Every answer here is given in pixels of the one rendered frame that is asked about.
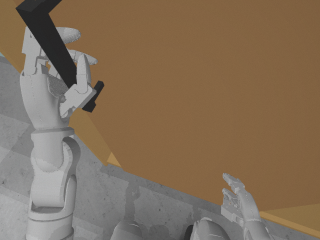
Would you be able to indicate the handle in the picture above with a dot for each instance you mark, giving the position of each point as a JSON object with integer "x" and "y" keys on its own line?
{"x": 35, "y": 14}

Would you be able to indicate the robot left forearm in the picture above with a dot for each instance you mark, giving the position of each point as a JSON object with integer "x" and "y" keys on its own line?
{"x": 54, "y": 159}

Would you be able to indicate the wardrobe door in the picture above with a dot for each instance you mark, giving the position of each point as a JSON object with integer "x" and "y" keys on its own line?
{"x": 306, "y": 215}
{"x": 197, "y": 88}

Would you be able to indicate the robot right forearm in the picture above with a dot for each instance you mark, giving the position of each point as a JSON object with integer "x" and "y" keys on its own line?
{"x": 256, "y": 230}

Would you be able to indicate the left robot thigh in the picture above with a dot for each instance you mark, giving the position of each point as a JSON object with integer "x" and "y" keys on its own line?
{"x": 127, "y": 230}

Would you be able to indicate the robot right foot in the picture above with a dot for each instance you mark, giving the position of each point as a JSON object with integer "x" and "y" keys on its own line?
{"x": 188, "y": 232}

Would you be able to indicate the robot right hand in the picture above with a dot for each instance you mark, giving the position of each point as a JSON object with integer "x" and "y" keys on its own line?
{"x": 240, "y": 208}

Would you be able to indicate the robot left hand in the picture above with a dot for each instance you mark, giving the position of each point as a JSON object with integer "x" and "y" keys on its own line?
{"x": 42, "y": 89}

